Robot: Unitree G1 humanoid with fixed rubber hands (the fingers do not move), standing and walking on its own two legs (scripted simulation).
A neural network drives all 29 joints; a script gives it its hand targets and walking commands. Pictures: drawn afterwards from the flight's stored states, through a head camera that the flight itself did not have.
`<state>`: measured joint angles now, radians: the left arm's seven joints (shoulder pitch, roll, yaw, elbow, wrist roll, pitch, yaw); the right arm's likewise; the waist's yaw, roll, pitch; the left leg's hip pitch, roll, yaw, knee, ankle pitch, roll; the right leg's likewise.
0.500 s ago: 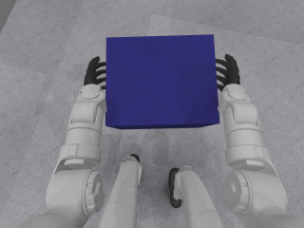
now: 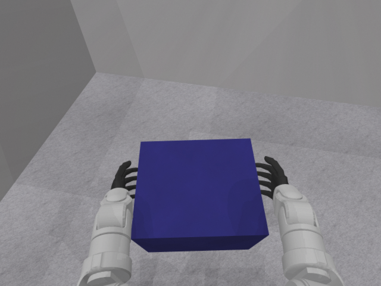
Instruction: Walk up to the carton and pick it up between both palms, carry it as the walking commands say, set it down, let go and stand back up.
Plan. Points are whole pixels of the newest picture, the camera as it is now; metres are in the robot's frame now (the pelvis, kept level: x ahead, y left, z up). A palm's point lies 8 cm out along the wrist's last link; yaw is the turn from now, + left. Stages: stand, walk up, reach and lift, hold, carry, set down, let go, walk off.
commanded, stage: reach and lift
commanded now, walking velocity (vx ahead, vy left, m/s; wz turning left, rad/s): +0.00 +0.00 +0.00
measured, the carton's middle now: (197, 197) +0.35 +0.03 -0.08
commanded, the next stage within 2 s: hold in 1.72 s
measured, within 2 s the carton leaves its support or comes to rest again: neither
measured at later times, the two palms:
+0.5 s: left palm (121, 190) +0.29 +0.18 +0.05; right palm (299, 190) +0.32 -0.16 +0.06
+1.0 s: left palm (134, 185) +0.31 +0.16 +0.05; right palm (310, 199) +0.30 -0.18 +0.06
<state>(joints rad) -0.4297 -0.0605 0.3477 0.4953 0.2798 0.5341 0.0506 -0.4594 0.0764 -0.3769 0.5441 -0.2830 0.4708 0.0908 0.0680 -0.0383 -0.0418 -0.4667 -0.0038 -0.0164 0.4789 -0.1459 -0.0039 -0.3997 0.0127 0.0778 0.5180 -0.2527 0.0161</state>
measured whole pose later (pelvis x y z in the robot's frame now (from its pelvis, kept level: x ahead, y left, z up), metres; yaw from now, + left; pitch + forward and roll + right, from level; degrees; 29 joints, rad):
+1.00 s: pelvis +0.01 +0.00 +0.01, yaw +0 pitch -3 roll +0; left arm -0.32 -0.13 0.24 0.36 0.28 0.72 0.12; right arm -0.32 0.10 -0.34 0.37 -0.26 0.68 0.00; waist 0.00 -0.04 -0.04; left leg -0.14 -0.01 -0.02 0.30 -0.10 0.00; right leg -0.06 0.00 0.08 0.31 -0.19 0.02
